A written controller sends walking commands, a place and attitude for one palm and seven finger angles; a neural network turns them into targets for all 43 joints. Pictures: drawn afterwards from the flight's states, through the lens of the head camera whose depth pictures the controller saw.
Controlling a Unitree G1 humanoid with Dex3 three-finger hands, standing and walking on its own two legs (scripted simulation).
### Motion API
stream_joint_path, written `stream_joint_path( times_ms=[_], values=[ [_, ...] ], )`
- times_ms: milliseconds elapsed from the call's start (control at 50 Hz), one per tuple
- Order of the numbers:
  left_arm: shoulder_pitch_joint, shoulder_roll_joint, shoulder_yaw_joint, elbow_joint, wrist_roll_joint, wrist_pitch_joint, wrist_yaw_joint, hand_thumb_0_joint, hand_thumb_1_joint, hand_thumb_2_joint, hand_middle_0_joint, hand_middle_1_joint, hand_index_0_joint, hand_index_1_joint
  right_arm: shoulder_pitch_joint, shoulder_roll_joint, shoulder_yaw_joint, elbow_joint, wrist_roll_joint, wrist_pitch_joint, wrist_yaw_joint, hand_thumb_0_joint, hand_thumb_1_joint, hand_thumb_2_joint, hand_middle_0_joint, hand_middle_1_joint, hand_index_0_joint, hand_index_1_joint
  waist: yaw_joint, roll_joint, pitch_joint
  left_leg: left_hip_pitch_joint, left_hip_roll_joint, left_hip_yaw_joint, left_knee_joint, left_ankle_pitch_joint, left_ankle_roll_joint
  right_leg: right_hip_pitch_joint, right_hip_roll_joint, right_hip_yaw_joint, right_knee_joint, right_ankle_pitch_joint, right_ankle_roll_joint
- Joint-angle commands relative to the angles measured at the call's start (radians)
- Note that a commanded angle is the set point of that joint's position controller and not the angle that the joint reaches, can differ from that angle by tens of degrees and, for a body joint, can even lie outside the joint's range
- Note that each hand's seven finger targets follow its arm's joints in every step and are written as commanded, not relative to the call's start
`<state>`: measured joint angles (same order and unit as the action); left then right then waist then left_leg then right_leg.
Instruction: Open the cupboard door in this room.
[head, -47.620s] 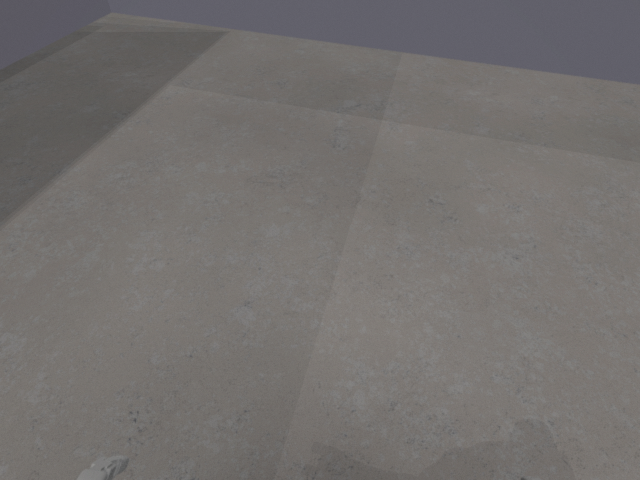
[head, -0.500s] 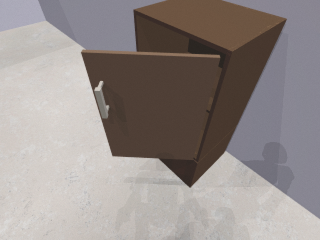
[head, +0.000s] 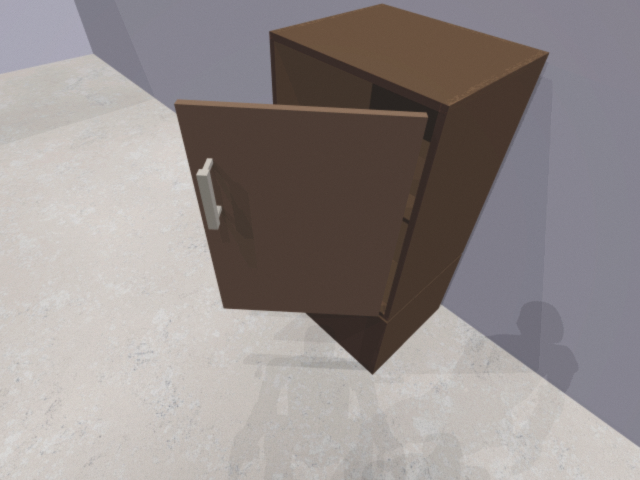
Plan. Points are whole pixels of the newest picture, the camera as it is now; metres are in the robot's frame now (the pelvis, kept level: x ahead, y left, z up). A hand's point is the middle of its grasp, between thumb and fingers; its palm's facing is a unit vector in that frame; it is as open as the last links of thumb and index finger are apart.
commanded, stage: shuffle to correct the standing spot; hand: left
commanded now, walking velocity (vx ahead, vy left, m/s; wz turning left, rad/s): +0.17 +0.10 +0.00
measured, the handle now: (211, 194) +0.61 +0.25 +0.00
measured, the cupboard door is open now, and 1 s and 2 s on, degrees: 44 44 44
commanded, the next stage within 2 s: come to a stop and stand still in 0.66 s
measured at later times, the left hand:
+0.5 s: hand out of the picture +0.04 +0.23 -0.17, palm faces -0.02 -0.99 -0.17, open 7.3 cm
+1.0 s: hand (215, 464) +0.19 +0.16 -0.17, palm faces +0.02 -0.99 -0.16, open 7.2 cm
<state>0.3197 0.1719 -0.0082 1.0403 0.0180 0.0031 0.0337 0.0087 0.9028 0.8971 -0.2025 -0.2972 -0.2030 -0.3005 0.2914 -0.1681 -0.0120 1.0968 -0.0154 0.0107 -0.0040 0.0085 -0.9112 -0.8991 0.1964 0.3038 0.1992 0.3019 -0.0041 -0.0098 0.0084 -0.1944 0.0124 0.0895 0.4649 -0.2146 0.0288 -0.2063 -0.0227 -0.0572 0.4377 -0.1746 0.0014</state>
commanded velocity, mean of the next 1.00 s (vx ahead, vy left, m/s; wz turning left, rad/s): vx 0.09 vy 0.03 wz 0.00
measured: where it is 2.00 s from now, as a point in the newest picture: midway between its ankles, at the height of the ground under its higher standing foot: outside the picture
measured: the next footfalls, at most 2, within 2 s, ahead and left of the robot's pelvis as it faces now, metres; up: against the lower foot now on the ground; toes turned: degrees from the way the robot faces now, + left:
right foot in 0.86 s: +0.14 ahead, -0.12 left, +0.00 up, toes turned -8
left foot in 1.12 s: +0.15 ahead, +0.11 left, +0.00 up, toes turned +4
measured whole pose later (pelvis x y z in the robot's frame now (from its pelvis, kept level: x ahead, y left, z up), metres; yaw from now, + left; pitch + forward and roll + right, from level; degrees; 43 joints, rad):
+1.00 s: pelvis +0.09 +0.01 -0.01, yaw -1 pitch -2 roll -2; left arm 0.16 0.10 0.04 0.98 0.01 -0.04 0.05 -0.03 0.94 0.90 -0.20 -0.30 -0.21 -0.30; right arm 0.36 -0.14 -0.05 1.14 -0.01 0.01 -0.04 0.01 -0.91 -0.90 0.20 0.30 0.20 0.30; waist -0.04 0.04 0.07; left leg -0.25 0.03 0.07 0.69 -0.48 -0.02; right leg -0.24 -0.03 -0.13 0.52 -0.25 0.00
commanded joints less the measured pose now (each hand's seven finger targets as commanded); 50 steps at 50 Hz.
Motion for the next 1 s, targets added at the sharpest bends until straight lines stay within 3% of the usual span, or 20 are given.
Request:
stream_joint_path(
  times_ms=[0,80,140,160,180,200,220,240,300,420,640,740,780,800,820,840,860,880,920,980],
  values=[
    [0.067,0.121,0.044,-0.036,0.007,-0.011,0.009,0.0,0.9,0.9,-0.2,-0.3,-0.2,-0.3,0.069,-0.096,-0.026,-0.03,-0.007,0.002,-0.003,0.0,-0.9,-0.9,0.2,0.3,0.2,0.3,0.002,-0.048,0.101,-0.116,0.036,-0.079,-0.07,-0.284,-0.001,-0.082,-0.116,0.181,-0.18,-0.442,-0.036],
    [0.069,0.137,0.071,-0.035,0.005,-0.005,0.011,0.0,0.9,0.9,-0.2,-0.3,-0.2,-0.3,0.149,-0.056,-0.032,-0.014,-0.008,0.01,-0.004,0.0,-0.9,-0.9,0.2,0.3,0.2,0.3,-0.024,-0.112,0.127,-0.068,-0.007,-0.019,0.094,-0.21,-0.004,-0.184,-0.195,0.256,-0.252,-0.532,-0.084],
    [0.05,0.107,0.073,-0.041,0.002,-0.002,0.003,0.0,0.9,0.9,-0.2,-0.3,-0.2,-0.3,0.221,-0.039,-0.029,-0.001,-0.007,-0.005,-0.008,0.0,-0.9,-0.9,0.2,0.3,0.2,0.3,-0.04,-0.022,0.116,-0.012,0.012,-0.059,-0.034,-0.237,0.012,-0.21,-0.133,0.167,-0.126,-0.449,-0.074],
    [0.047,0.082,0.069,-0.05,0.006,0.003,0.001,0.0,0.9,0.9,-0.2,-0.3,-0.2,-0.3,0.232,-0.058,-0.035,-0.002,-0.009,-0.008,-0.011,0.0,-0.9,-0.9,0.2,0.3,0.2,0.3,-0.038,0.064,0.143,-0.032,0.064,-0.14,-0.126,-0.342,0.031,-0.235,-0.072,0.104,-0.036,-0.435,-0.055],
    [0.044,0.041,0.064,-0.056,0.01,0.005,-0.003,0.0,0.9,0.9,-0.2,-0.3,-0.2,-0.3,0.252,-0.096,-0.042,-0.004,-0.013,-0.014,-0.014,0.0,-0.9,-0.9,0.2,0.3,0.2,0.3,-0.044,0.195,0.164,-0.06,0.164,-0.283,-0.273,-0.508,0.066,-0.26,-0.007,0.0,0.137,-0.36,-0.031],
    [0.031,0.013,0.059,-0.061,0.018,0.003,-0.005,0.0,0.9,0.9,-0.2,-0.3,-0.2,-0.3,0.236,-0.133,-0.052,-0.011,-0.011,-0.021,-0.02,0.0,-0.9,-0.9,0.2,0.3,0.2,0.3,-0.04,0.261,0.198,-0.118,0.27,-0.439,-0.387,-0.634,0.123,-0.273,0.018,-0.048,0.322,-0.268,-0.02],
    [0.023,0.006,0.057,-0.064,0.02,0.001,-0.01,0.0,0.9,0.9,-0.2,-0.3,-0.2,-0.3,0.194,-0.131,-0.053,-0.023,-0.006,-0.027,-0.02,0.0,-0.9,-0.9,0.2,0.3,0.2,0.3,-0.024,0.217,0.208,-0.154,0.302,-0.466,-0.421,-0.595,0.158,-0.285,-0.022,0.005,0.465,-0.255,-0.031],
    [0.052,0.002,0.058,-0.055,0.016,0.002,-0.015,0.0,0.9,0.9,-0.2,-0.3,-0.2,-0.3,0.155,-0.118,-0.047,-0.033,-0.003,-0.033,-0.02,0.0,-0.9,-0.9,0.2,0.3,0.2,0.3,0.003,0.148,0.184,-0.15,0.289,-0.429,-0.413,-0.532,0.159,-0.292,-0.043,0.031,0.527,-0.228,-0.036],
    [0.05,-0.014,0.058,-0.041,0.013,-0.01,-0.025,0.0,0.9,0.9,-0.2,-0.3,-0.2,-0.3,0.181,-0.086,-0.036,-0.018,-0.002,-0.053,-0.025,0.0,-0.9,-0.9,0.2,0.3,0.2,0.3,-0.005,0.06,0.148,-0.036,0.236,-0.316,-0.379,-0.321,0.141,-0.33,-0.069,0.013,0.51,-0.155,-0.023],
    [-0.027,-0.016,0.062,-0.069,0.01,-0.006,-0.025,0.0,0.9,0.9,-0.2,-0.3,-0.2,-0.3,0.264,-0.066,-0.037,0.022,-0.006,-0.068,-0.037,0.0,-0.9,-0.9,0.2,0.3,0.2,0.3,-0.041,0.044,0.121,0.09,0.261,-0.304,-0.382,-0.238,0.151,-0.384,-0.081,0.019,0.424,-0.138,-0.012],
    [-0.155,-0.012,0.069,-0.116,0.009,-0.008,-0.036,0.0,0.9,0.9,-0.2,-0.3,-0.2,-0.3,0.259,-0.072,-0.05,0.044,-0.019,-0.068,-0.034,0.0,-0.9,-0.9,0.2,0.3,0.2,0.3,-0.06,0.059,0.115,0.12,0.277,-0.271,-0.354,-0.168,0.164,-0.343,-0.077,0.009,0.27,-0.135,-0.012],
    [-0.173,-0.018,0.07,-0.123,0.006,-0.019,-0.036,0.0,0.9,0.9,-0.2,-0.3,-0.2,-0.3,0.247,-0.079,-0.052,0.045,-0.024,-0.065,-0.032,0.0,-0.9,-0.9,0.2,0.3,0.2,0.3,-0.055,0.081,0.095,0.134,0.255,-0.223,-0.274,0.014,0.155,-0.247,-0.047,-0.03,0.149,-0.139,-0.018],
    [-0.105,-0.019,0.07,-0.096,0.005,-0.027,-0.028,0.0,0.9,0.9,-0.2,-0.3,-0.2,-0.3,0.228,-0.06,-0.044,0.045,-0.017,-0.061,-0.035,0.0,-0.9,-0.9,0.2,0.3,0.2,0.3,-0.018,0.07,0.042,0.091,0.202,-0.142,-0.141,0.198,0.109,-0.056,-0.018,-0.055,0.005,-0.032,-0.023],
    [-0.044,-0.007,0.07,-0.07,0.003,-0.034,-0.018,0.0,0.9,0.9,-0.2,-0.3,-0.2,-0.3,0.219,-0.04,-0.036,0.044,-0.008,-0.062,-0.034,0.0,-0.9,-0.9,0.2,0.3,0.2,0.3,0.006,0.038,0.01,0.009,0.156,-0.09,-0.056,0.24,0.069,0.103,-0.04,-0.019,-0.022,0.061,-0.036],
    [0.037,0.027,0.075,-0.039,0.002,-0.04,-0.005,0.0,0.9,0.9,-0.2,-0.3,-0.2,-0.3,0.206,-0.011,-0.028,0.032,0.002,-0.063,-0.033,0.0,-0.9,-0.9,0.2,0.3,0.2,0.3,0.033,-0.042,-0.023,-0.15,0.1,-0.038,0.034,0.126,0.023,0.279,-0.153,0.117,0.001,0.232,-0.074],
    [0.088,0.076,0.076,-0.017,-0.002,-0.044,0.002,0.0,0.9,0.9,-0.2,-0.3,-0.2,-0.3,0.192,0.011,-0.02,0.019,0.006,-0.055,-0.032,0.0,-0.9,-0.9,0.2,0.3,0.2,0.3,0.035,-0.12,-0.03,-0.25,0.027,0.022,0.083,-0.151,-0.025,0.334,-0.301,0.257,-0.014,0.417,-0.143],
    [0.089,0.107,0.073,-0.021,-0.004,-0.043,0.008,0.0,0.9,0.9,-0.2,-0.3,-0.2,-0.3,0.181,0.003,-0.022,0.013,0.004,-0.039,-0.036,0.0,-0.9,-0.9,0.2,0.3,0.2,0.3,0.032,-0.084,0.0,-0.221,0.025,0.003,0.18,-0.323,-0.038,0.255,-0.379,0.284,-0.067,0.562,-0.197],
    [0.055,0.113,0.069,-0.029,-0.001,-0.038,0.014,0.0,0.9,0.9,-0.2,-0.3,-0.2,-0.3,0.169,0.021,-0.028,0.012,0.004,-0.032,-0.039,0.0,-0.9,-0.9,0.2,0.3,0.2,0.3,0.009,-0.006,0.079,-0.183,0.026,-0.037,0.21,-0.319,-0.035,0.126,-0.36,0.223,-0.055,0.688,-0.195],
    [-0.017,0.088,0.069,-0.038,-0.001,-0.04,0.022,0.0,0.9,0.9,-0.2,-0.3,-0.2,-0.3,0.174,0.023,-0.034,0.014,0.011,-0.003,-0.044,0.0,-0.9,-0.9,0.2,0.3,0.2,0.3,-0.012,-0.165,0.052,-0.152,0.057,-0.049,0.277,-0.306,-0.052,0.072,-0.336,0.21,-0.045,0.773,-0.201],
    [-0.054,0.101,0.09,-0.071,0.006,-0.026,0.034,0.0,0.9,0.9,-0.2,-0.3,-0.2,-0.3,0.145,0.004,-0.049,-0.01,0.009,0.012,-0.037,0.0,-0.9,-0.9,0.2,0.3,0.2,0.3,-0.005,-0.145,-0.012,-0.154,0.037,-0.041,0.271,-0.246,-0.069,0.104,-0.327,0.172,-0.004,0.808,-0.203]
  ],
)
